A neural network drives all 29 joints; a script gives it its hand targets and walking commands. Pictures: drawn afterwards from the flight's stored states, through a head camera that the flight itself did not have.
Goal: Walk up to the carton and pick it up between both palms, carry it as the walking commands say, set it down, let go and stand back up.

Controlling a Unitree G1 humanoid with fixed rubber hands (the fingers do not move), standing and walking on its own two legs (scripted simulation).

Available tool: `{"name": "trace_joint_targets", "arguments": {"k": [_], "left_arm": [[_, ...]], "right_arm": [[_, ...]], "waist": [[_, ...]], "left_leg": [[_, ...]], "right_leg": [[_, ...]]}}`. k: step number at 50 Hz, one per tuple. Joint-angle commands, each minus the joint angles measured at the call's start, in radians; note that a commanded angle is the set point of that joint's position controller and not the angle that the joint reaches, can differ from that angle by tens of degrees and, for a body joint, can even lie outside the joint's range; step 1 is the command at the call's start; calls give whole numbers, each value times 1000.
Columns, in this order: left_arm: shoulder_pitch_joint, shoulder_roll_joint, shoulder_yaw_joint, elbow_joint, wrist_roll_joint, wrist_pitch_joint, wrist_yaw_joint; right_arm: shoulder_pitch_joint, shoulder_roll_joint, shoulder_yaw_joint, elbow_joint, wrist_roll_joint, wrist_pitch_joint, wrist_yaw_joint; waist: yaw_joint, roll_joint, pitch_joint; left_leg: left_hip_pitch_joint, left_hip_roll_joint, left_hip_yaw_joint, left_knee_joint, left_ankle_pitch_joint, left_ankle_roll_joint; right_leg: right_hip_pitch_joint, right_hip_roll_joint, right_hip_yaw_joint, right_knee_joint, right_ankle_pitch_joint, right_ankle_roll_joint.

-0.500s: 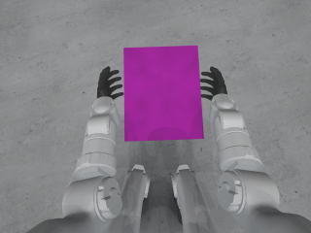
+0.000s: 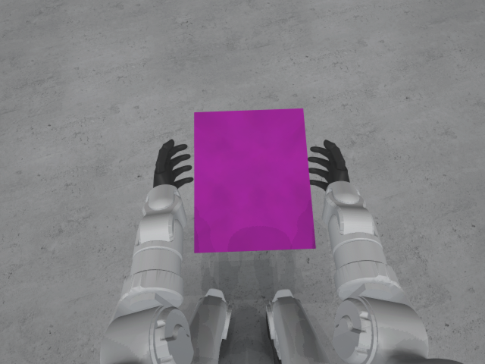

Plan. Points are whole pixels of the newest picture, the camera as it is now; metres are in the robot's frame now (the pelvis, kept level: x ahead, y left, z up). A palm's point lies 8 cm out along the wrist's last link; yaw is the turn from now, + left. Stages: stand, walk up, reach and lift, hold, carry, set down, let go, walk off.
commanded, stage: reach and lift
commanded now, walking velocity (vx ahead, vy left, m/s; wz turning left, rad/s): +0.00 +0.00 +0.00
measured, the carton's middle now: (250, 184) +0.43 +0.00 -0.13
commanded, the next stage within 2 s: none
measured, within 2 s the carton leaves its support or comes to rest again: neither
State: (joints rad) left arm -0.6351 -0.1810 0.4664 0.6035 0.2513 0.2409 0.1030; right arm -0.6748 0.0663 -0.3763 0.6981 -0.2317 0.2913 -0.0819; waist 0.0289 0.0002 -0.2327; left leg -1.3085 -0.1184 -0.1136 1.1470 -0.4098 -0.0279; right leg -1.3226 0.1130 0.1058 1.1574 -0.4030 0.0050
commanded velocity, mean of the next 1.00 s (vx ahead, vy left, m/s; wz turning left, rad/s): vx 0.00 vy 0.00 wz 0.00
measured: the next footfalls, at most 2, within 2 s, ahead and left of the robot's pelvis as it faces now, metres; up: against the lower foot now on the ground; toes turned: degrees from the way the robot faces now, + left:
none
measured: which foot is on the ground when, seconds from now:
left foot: down 0.00-1.00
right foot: down 0.00-1.00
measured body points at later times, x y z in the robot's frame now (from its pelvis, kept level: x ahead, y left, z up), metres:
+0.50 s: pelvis +0.02 +0.00 +0.07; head +0.15 -0.01 +0.50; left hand +0.38 +0.15 +0.02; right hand +0.40 -0.15 +0.01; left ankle +0.05 +0.12 -0.63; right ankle +0.06 -0.11 -0.63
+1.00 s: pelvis +0.04 +0.00 +0.11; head +0.08 -0.01 +0.56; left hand +0.37 +0.16 +0.09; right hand +0.38 -0.14 +0.09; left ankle +0.05 +0.12 -0.63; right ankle +0.06 -0.11 -0.63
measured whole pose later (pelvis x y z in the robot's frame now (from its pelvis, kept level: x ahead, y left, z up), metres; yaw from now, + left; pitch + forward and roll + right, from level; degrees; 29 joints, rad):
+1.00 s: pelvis +0.04 +0.00 +0.11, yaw +0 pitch +11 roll +0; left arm -0.37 -0.18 0.38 0.51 0.30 0.37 0.03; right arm -0.37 0.17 -0.34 0.52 -0.30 0.41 -0.03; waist 0.03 0.01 -0.12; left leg -0.47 -0.07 -0.14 0.50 -0.22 -0.01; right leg -0.48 0.08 0.12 0.51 -0.21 -0.02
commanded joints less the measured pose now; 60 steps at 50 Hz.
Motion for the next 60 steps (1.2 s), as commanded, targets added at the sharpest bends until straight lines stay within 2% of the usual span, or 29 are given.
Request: {"name": "trace_joint_targets", "arguments": {"k": [1, 22, 37, 47, 60], "left_arm": [[-452, -953, -558, 154, -94, 36, -289], [-274, -959, -590, 104, -70, 53, -325], [-166, -979, -606, 63, -64, 86, -333], [-110, -986, -624, 31, -86, 143, -335], [-109, -977, -631, -33, -126, 254, -340]], "right_arm": [[-557, 982, 508, -16, 134, -47, 292], [-371, 1013, 548, -69, 107, -30, 310], [-275, 1004, 553, -118, 85, 3, 327], [-223, 1002, 579, -165, 105, 64, 328], [-182, 1013, 600, -232, 145, 184, 317]], "waist": [[1, -35, -657], [11, -35, -516], [4, -14, -398], [7, -5, -298], [-6, -3, -139]], "left_leg": [[397, -22, 81, -155, 261, 8], [667, 11, 60, -403, 370, 13], [893, 26, 44, -573, 447, 7], [1029, 37, 34, -667, 461, 6], [1161, 44, 24, -759, 427, 9]], "right_leg": [[467, 15, -65, -166, 267, 9], [731, -11, -29, -423, 383, 3], [929, -24, -26, -585, 441, -5], [1061, -31, -27, -682, 435, -9], [1193, -41, -15, -770, 411, -7]]}}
